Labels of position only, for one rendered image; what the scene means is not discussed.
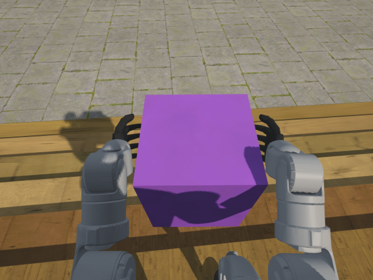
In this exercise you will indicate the carton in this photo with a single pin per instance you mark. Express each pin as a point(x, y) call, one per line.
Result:
point(198, 163)

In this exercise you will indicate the right robot thigh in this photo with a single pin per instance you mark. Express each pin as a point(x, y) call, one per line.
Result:
point(235, 267)

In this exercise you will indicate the right robot forearm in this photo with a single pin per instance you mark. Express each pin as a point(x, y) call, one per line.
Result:
point(300, 198)

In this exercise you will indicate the robot right hand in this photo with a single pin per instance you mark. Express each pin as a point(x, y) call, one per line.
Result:
point(272, 133)

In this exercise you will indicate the robot right upper arm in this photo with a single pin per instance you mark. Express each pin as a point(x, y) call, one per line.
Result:
point(296, 266)

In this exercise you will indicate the left robot forearm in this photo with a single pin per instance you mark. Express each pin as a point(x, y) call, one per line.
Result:
point(104, 192)

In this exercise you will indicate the robot left hand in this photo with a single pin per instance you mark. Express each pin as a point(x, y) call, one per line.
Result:
point(122, 129)

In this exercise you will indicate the robot left upper arm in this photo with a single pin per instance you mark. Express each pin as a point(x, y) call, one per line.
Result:
point(105, 265)

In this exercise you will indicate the robot right shin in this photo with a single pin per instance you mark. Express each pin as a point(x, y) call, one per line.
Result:
point(232, 253)

